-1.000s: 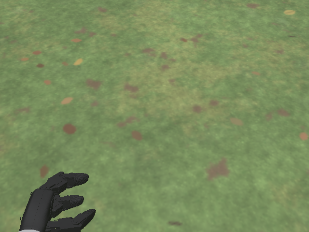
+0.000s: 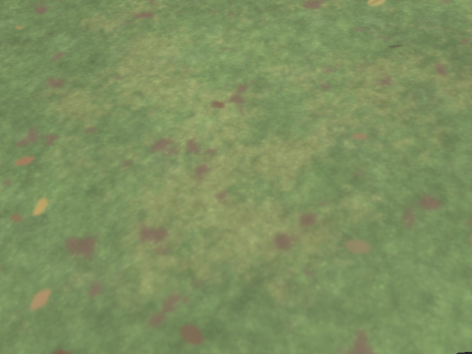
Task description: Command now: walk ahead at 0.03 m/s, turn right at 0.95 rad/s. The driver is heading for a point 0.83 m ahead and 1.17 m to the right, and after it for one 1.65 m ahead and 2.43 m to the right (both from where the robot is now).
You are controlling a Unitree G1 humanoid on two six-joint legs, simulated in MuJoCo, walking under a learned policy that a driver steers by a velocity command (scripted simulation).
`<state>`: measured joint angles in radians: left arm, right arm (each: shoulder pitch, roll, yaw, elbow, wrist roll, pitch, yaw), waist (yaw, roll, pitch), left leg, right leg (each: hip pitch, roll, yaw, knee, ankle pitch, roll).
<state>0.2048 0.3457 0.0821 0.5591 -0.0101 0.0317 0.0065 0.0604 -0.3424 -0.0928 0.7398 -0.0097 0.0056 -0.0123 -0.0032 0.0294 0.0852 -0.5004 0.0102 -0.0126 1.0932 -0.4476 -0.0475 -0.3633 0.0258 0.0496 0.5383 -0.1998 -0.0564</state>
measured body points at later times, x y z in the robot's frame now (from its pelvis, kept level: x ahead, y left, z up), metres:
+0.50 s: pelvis +0.04 +0.05 +0.00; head +0.08 +0.04 +0.45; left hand +0.32 +0.25 -0.08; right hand +0.04 -0.28 -0.08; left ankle +0.11 +0.14 -0.74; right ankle -0.03 -0.07 -0.65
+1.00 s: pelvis +0.02 -0.01 +0.01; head +0.02 -0.09 +0.45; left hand +0.36 +0.03 -0.05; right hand -0.12 -0.33 -0.10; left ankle +0.18 +0.07 -0.66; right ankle -0.04 -0.08 -0.74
